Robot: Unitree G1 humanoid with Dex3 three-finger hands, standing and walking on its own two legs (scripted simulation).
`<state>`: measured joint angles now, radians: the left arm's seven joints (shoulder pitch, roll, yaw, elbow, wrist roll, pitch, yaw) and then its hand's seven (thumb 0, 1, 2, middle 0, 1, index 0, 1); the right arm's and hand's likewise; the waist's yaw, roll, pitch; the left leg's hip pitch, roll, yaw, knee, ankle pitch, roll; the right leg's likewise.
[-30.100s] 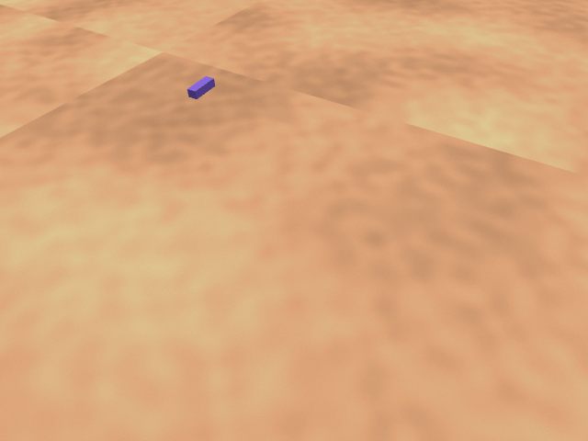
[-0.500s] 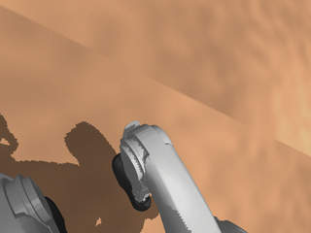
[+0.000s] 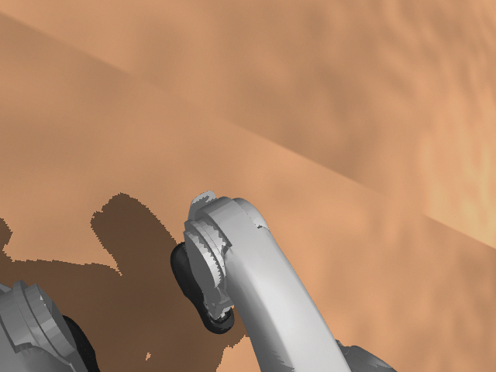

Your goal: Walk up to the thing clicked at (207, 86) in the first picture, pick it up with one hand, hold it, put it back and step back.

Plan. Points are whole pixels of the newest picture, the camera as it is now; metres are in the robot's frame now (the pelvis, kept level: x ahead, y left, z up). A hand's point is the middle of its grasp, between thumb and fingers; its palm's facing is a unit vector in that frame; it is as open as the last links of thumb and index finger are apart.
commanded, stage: open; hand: left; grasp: from above
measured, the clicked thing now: out of the picture +0.45 +0.35 -0.30
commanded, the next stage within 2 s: withdraw in 0.86 s
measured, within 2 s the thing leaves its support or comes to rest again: neither
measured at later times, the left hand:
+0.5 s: hand out of the picture +0.44 +0.34 -0.25, palm faces -0.14 -0.42 -0.90, open 12.8 cm
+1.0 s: hand out of the picture +0.44 +0.34 -0.25, palm faces -0.15 -0.41 -0.90, open 13.1 cm
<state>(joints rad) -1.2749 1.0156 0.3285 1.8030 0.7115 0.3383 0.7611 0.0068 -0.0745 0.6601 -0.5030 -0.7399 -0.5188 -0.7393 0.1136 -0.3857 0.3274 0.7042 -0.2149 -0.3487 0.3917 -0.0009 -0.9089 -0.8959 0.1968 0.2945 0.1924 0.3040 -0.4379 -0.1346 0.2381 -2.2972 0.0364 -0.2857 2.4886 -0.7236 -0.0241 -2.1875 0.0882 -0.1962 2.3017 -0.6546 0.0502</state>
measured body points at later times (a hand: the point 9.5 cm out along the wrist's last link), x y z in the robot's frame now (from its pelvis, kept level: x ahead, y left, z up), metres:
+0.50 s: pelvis +0.00 +0.00 +0.00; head +0.30 +0.11 +0.31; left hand +0.45 +0.36 -0.20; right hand +0.00 -0.24 -0.04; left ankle +0.06 +0.13 -0.29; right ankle +0.12 -0.11 -0.29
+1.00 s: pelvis +0.00 +0.00 +0.01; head +0.30 +0.12 +0.32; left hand +0.44 +0.36 -0.20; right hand +0.01 -0.24 -0.03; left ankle +0.06 +0.13 -0.29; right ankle +0.12 -0.11 -0.29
